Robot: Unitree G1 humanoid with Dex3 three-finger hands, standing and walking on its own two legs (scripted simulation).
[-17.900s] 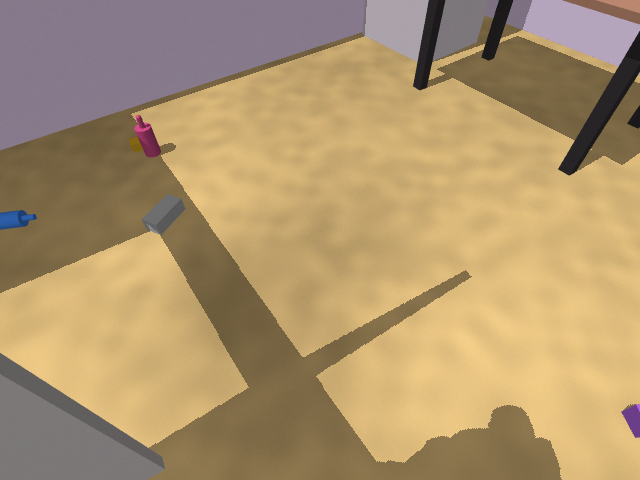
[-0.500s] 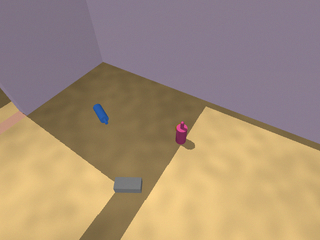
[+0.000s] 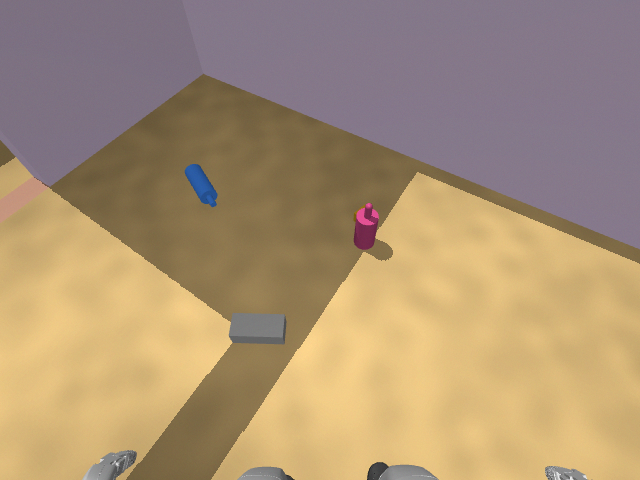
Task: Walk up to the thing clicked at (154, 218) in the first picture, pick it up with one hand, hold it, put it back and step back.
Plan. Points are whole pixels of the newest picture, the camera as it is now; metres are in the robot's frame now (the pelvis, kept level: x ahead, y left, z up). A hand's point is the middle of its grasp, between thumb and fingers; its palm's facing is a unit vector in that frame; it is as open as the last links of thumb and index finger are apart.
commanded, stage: walk up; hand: left
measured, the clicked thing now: (258, 328) +0.56 +0.24 -0.74
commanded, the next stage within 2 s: none
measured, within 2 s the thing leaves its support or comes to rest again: neither
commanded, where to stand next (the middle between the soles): +0.16 +0.02 m, yaw -3 degrees
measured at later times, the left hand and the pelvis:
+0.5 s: hand out of the picture +0.00 +0.29 -0.18, palm faces -0.11 -0.92 -0.38, open 7.3 cm; pelvis -0.12 +0.02 -0.02, yaw -5 degrees
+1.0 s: hand out of the picture -0.14 +0.27 -0.16, palm faces +0.02 -0.93 -0.36, open 7.3 cm; pelvis -0.26 +0.01 -0.01, yaw +1 degrees
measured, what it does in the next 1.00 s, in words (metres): walks backwards: right foot, then left foot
